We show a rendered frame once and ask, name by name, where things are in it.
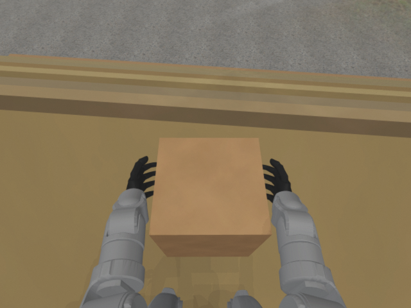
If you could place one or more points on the robot left upper arm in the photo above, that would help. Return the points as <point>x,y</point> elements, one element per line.
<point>127,299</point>

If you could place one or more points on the left robot hand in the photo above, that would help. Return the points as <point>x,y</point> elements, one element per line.
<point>137,177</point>

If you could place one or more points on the robot left shin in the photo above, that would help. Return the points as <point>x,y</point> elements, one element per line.
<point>168,290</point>

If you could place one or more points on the robot right thigh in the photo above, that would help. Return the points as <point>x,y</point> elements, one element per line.
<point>243,301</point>

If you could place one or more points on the right robot hand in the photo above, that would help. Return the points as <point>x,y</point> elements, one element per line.
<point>280,179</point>

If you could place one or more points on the left robot forearm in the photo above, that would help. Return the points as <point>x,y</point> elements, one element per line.
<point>120,268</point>

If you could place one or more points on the carton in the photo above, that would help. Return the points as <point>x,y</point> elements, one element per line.
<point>209,198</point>

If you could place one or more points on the right robot forearm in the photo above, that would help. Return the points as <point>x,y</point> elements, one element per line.
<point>302,264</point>

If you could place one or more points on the robot right upper arm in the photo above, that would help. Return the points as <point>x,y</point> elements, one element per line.
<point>301,300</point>

